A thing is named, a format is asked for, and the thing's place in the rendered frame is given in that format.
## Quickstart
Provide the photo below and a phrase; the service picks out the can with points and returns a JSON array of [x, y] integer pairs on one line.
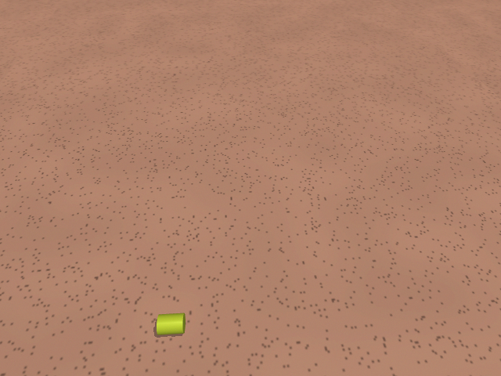
[[174, 323]]

